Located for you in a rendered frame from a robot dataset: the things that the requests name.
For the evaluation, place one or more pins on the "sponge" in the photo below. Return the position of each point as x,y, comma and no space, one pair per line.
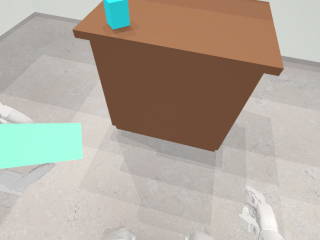
25,144

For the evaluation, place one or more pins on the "left robot thigh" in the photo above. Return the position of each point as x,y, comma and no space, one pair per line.
121,235

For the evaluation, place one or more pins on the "table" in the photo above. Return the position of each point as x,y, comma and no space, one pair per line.
183,70

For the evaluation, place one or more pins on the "right robot hand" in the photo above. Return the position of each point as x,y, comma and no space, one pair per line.
260,218

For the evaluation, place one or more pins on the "left robot hand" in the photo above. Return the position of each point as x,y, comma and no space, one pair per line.
11,181

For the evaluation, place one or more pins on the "robot right forearm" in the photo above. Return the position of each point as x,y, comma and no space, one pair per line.
269,235

